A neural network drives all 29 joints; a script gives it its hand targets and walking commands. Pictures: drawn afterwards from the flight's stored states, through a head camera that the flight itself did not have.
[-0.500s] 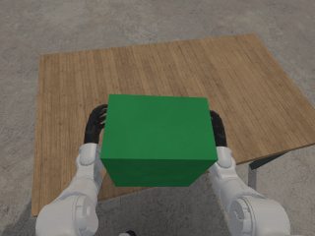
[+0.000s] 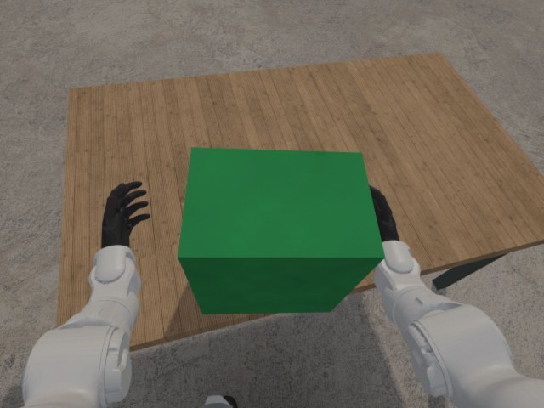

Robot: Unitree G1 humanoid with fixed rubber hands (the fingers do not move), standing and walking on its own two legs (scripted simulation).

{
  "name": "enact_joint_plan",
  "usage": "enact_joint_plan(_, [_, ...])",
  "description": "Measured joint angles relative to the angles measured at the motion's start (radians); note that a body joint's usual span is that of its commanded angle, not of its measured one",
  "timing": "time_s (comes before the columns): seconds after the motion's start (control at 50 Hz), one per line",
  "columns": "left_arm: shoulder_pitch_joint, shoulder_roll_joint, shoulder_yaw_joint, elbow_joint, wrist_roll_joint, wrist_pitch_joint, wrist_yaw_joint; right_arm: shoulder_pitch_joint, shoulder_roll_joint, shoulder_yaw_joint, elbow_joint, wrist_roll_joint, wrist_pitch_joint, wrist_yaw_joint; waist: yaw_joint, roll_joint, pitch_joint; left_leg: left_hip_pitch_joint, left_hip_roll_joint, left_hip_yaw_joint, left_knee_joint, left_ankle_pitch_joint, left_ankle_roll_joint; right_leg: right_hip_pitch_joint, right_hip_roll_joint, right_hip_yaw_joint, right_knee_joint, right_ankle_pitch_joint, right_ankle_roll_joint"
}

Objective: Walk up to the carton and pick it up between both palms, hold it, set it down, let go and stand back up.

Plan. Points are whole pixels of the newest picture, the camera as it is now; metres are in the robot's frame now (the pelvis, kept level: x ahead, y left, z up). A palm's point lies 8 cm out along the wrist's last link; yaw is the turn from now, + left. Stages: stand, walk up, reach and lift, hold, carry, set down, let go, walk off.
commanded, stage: set down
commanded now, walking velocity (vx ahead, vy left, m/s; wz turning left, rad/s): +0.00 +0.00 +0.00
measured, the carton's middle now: (272, 243) +0.39 +0.03 -0.05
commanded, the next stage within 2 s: none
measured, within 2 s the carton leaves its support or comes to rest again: neither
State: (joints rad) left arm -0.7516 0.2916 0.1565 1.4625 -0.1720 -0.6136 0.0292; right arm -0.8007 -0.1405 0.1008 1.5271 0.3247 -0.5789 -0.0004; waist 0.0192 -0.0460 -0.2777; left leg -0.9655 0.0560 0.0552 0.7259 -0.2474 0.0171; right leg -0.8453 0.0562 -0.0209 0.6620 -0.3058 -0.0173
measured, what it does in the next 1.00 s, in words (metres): stands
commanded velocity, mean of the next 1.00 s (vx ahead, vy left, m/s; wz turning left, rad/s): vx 0.00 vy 0.00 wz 0.00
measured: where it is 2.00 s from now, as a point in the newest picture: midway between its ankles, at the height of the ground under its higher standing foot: outside the picture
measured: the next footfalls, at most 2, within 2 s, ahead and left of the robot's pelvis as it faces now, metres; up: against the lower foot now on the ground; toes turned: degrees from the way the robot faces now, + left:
none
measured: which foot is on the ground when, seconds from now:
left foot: down 0.00-1.00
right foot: down 0.00-1.00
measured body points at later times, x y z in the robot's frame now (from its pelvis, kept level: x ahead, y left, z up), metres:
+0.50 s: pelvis -0.01 -0.01 +0.00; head +0.10 +0.02 +0.43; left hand +0.32 +0.27 -0.05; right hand +0.35 -0.18 -0.03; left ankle +0.03 +0.10 -0.70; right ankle -0.02 -0.12 -0.70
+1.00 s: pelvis -0.01 -0.01 +0.01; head +0.04 +0.01 +0.46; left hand +0.25 +0.28 -0.02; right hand +0.30 -0.19 -0.02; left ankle +0.03 +0.10 -0.70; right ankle -0.02 -0.12 -0.70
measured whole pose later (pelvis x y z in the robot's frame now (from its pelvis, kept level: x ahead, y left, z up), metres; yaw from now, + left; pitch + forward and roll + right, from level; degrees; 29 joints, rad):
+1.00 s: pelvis -0.01 -0.01 +0.01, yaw +2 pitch +14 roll -1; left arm -0.23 0.30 0.10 1.09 -0.22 -0.62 -0.05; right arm -0.26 -0.19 0.19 1.06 0.39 -0.61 0.02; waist 0.02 -0.03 -0.16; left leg -0.68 0.02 0.02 0.67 -0.24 0.01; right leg -0.58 0.04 -0.02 0.66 -0.33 -0.02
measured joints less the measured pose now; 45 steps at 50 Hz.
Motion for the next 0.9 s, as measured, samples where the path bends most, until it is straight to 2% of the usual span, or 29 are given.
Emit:
enact_joint_plan(0.18, [0.063, 0.0, -0.021, 0.0, -0.007, 0.006, -0.035, 0.058, -0.039, 0.059, -0.06, 0.044, -0.041, 0.011, 0.0, 0.006, 0.003, 0.0, -0.001, -0.004, 0.0, 0.008, -0.015, 0.0, 0.0, 0.0, 0.0, 0.0, 0.001])
enact_joint_plan(0.28, [0.172, 0.001, -0.021, -0.092, -0.007, 0.0, -0.059, 0.147, -0.041, 0.094, -0.127, 0.066, -0.079, 0.006, 0.0, 0.006, 0.019, 0.0, -0.002, -0.009, 0.0, 0.026, -0.028, 0.002, 0.0, 0.0, 0.0, 0.004, 0.001])
enact_joint_plan(0.34, [0.212, 0.003, -0.021, -0.11, -0.007, -0.006, -0.063, 0.204, -0.041, 0.095, -0.172, 0.067, -0.082, -0.001, 0.0, 0.009, 0.024, 0.0, -0.003, -0.014, -0.002, 0.033, -0.033, 0.0, 0.001, 0.0, 0.0, 0.007, 0.001])
enact_joint_plan(0.5, [0.259, 0.005, -0.021, -0.197, -0.008, -0.019, -0.083, 0.314, -0.042, 0.095, -0.344, 0.068, -0.065, -0.02, 0.0, 0.021, 0.02, 0.002, -0.004, -0.031, -0.013, 0.022, -0.005, -0.006, 0.008, -0.001, 0.0, 0.018, 0.001])
enact_joint_plan(0.66, [0.314, 0.006, -0.021, -0.276, -0.008, 0.006, -0.09, 0.345, -0.043, 0.095, -0.358, 0.069, -0.06, -0.011, 0.0, 0.021, 0.054, 0.064, -0.014, -0.03, -0.014, 0.023, 0.0, 0.057, -0.001, -0.001, 0.0, 0.018, 0.001])
enact_joint_plan(0.9, [0.5, 0.006, -0.036, -0.367, -0.03, 0.006, -0.081, 0.504, -0.046, 0.088, -0.427, 0.069, -0.037, 0.017, 0.0, 0.02, 0.101, 0.239, -0.035, -0.031, -0.041, 0.01, 0.0, 0.223, -0.02, -0.001, 0.0, -0.013, 0.001])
